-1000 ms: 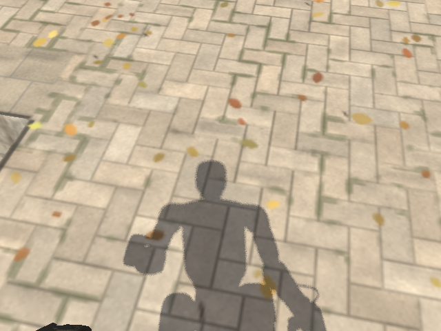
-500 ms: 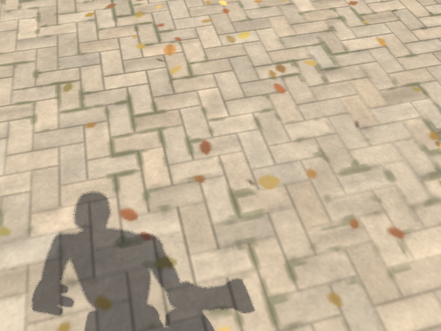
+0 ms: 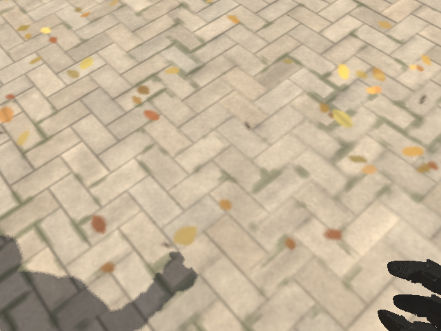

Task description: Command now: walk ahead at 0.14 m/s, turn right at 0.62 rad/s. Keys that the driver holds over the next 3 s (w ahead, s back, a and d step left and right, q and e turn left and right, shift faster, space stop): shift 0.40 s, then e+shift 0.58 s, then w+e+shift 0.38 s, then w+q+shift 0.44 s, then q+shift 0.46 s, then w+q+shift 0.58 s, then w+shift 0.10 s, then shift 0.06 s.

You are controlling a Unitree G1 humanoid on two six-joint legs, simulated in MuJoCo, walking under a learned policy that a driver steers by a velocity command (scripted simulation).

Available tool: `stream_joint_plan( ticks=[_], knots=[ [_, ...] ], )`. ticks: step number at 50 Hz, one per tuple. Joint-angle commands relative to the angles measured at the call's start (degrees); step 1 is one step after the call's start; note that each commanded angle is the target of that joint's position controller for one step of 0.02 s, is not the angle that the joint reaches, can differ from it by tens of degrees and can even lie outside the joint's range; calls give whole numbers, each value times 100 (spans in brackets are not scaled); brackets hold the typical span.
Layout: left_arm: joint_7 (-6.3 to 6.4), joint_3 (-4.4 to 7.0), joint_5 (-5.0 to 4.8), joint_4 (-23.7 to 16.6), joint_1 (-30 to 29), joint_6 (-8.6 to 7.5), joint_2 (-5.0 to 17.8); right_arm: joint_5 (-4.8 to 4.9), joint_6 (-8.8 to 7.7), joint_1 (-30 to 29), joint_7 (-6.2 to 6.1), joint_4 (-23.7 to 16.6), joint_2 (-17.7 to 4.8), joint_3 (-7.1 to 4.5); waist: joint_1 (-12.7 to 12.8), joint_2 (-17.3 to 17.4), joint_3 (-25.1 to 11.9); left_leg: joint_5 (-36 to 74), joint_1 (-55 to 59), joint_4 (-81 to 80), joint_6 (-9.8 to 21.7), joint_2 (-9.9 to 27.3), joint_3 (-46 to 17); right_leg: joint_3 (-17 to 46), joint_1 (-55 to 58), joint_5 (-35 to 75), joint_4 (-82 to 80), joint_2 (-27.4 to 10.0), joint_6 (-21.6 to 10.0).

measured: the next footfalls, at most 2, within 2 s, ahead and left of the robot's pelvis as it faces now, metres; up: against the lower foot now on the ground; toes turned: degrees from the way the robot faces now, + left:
left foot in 0.22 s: +0.21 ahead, +0.17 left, +0.00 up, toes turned -10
right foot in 0.62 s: +0.10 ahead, -0.06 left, +0.00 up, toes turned -15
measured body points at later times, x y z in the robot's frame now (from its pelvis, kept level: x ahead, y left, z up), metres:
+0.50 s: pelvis +0.11 +0.07 +0.00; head +0.14 +0.06 +0.45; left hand +0.29 +0.32 -0.11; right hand +0.22 -0.21 -0.10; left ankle +0.17 +0.18 -0.73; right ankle +0.06 -0.07 -0.70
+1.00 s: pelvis +0.11 +0.04 +0.01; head +0.12 -0.01 +0.45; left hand +0.39 +0.22 -0.06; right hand +0.15 -0.30 -0.08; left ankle +0.21 +0.14 -0.70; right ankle +0.06 -0.05 -0.73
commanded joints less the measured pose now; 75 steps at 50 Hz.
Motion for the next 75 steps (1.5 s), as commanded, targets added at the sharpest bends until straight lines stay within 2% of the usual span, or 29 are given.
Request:
stream_joint_plan(
  ticks=[1,7,10,11,12,13,14,17,20,25,30,31,33,34,36,38,43,49,52,53,54,55,56,58,60,61,65,72,75],
  knots=[
    [223,231,7,-369,-211,81,776,26,102,690,-4,-75,-366,-161,-349,-296,-1658,918,975,-737,-110,-239,544,949,426,3119,-115,-1184,-621],
    [210,93,80,-327,-112,193,496,74,112,30,80,-265,-414,-179,5,-810,-1333,945,1063,-1884,95,-177,417,1589,865,1819,186,-1528,-507],
    [153,22,42,-326,-284,171,347,74,4,322,171,-159,-394,-245,-266,-906,-1140,1646,2108,-3545,397,-163,511,1710,814,1272,495,-1369,-270],
    [125,-30,96,-285,-67,125,163,-5,-28,363,166,-167,-491,-263,-230,-613,-1143,2962,2777,-3914,587,270,179,1538,533,395,778,-1119,31],
    [106,-63,202,-215,560,67,28,-132,-11,292,135,-273,-778,-287,150,569,-1357,5203,3552,-3604,1164,1294,-742,922,-36,-2000,1672,-519,425],
    [117,21,103,-180,557,48,385,-218,16,706,121,-73,-591,-270,-8,1426,-1461,5464,3565,-3844,2218,2077,-1853,438,-485,-3074,2258,-363,801],
    [139,121,111,-188,250,71,747,-88,27,935,143,25,-442,-248,-245,1158,-1443,4792,3575,-3925,2434,2105,-2147,261,-730,-3315,2944,-610,1057],
    [169,163,74,-47,-53,287,578,95,163,838,89,82,-548,-281,-275,397,-1173,3113,3227,-3974,1886,1512,-1327,3,-1016,-2768,4025,-838,1312],
    [151,-3,39,79,-15,293,-5,43,308,416,121,60,-354,-230,-144,699,-1028,2495,2582,-4160,1477,726,-270,-614,-251,-2345,2593,-991,1317],
    [103,96,-69,-33,-264,240,369,74,460,880,-38,219,-746,-425,-488,1007,-1331,2741,3289,-4042,1890,1340,-261,-884,-218,-1841,1923,-1140,1131],
    [-18,170,-44,45,189,255,322,174,564,557,-134,251,-766,-481,-177,912,-1203,2146,2838,-3793,1549,1404,341,-1309,479,-1048,747,-1119,665],
    [-28,223,-12,102,402,255,389,212,572,605,-135,300,-685,-482,-91,723,-1140,1592,2490,-3434,1251,1230,596,-1146,867,-692,285,-1094,445],
    [62,506,93,-49,632,187,1520,5,516,159,-102,-169,-262,-355,-88,-1937,-589,-1368,-160,-965,230,-399,1446,2321,1689,1344,-842,-3016,-1022],
    [54,455,313,-100,691,70,1305,18,418,-232,-103,-241,-315,-383,184,-1523,-820,-1718,-397,66,290,-418,591,2642,1594,875,-998,-3151,-1411],
    [118,364,117,-182,43,-23,959,91,383,102,-70,8,-542,-496,-240,-821,-730,-728,-352,322,382,-228,351,1703,1515,547,-813,-2529,-746],
    [194,281,-40,-266,-182,34,769,25,376,188,-72,71,-530,-527,-312,-811,-898,-209,-52,321,253,-275,412,1365,1420,1075,-652,-2224,-515],
    [294,337,-19,-285,74,148,835,124,311,-60,38,-14,-250,-434,-217,-873,-1074,176,231,-851,111,-618,424,1510,1645,1345,-383,-1900,-427],
    [248,415,-18,-468,-111,245,989,187,221,-78,149,19,-352,-439,-148,-1151,-1175,95,1168,-2211,144,-773,248,2301,1403,1424,-143,-1805,-392],
    [178,348,-116,-558,-290,238,884,344,148,358,219,167,-450,-521,-325,-1105,-1167,385,2602,-3415,312,-666,371,2555,348,-2320,-450,-1418,-295],
    [163,289,-107,-588,-359,212,792,398,124,707,203,280,-483,-582,-547,-968,-1031,571,3466,-3892,418,-491,398,2435,-435,-3231,-198,-1210,-155],
    [140,184,-49,-537,-90,186,465,362,113,1287,169,366,-714,-655,-676,-313,-1336,-234,4583,-4102,690,426,-372,1740,-1293,-3801,1100,-791,132],
    [127,73,-91,-732,-88,116,106,142,76,1661,187,342,-1096,-664,-628,766,-1297,-1993,4955,-4772,1217,1612,-2251,647,-2478,-3311,2637,-127,305],
    [106,130,-128,-996,-481,-20,458,-40,-68,1266,223,299,-1247,-734,-419,1199,-492,-2869,4144,-5253,1607,2225,-3376,556,-3321,-2392,3294,-861,419],
    [81,262,9,-754,-378,-47,937,138,-120,870,99,181,-731,-584,-337,736,-229,-2294,3790,-5269,1390,1744,-2159,41,-3267,-1507,3959,-1335,665],
    [12,235,40,-698,-246,-63,773,184,-103,1062,32,235,-669,-508,-383,543,-295,-1588,3658,-5261,1146,1370,-1159,-313,-3230,-1036,4672,-1485,767],
    [-371,143,703,-740,-671,59,677,-135,49,1505,92,456,-835,-456,-498,-421,-184,-1570,2983,-5439,1190,1356,-741,-480,-2907,-696,4866,-1248,730],
    [-599,100,364,-645,-500,162,536,-59,1,1705,225,575,-865,-443,-418,483,-138,-1000,3118,-5500,989,1242,342,-495,-3082,-47,4980,-1349,792],
    [-676,-64,382,-790,-1595,6,319,-121,-99,2831,177,1160,-744,-338,-824,514,504,-48,3993,-5971,1259,1539,1122,-726,-3066,-425,2737,-1345,431],
    [-671,-189,439,-792,-1732,-85,165,7,14,2969,148,1493,-912,-315,-687,654,495,2575,3995,-5808,1366,1508,1434,-1694,-1679,-1222,1405,-1294,135]
  ],
)
Over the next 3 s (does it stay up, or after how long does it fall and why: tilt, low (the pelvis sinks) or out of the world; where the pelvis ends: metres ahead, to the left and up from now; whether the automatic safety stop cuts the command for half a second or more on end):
stays up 0.88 -0.62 -0.04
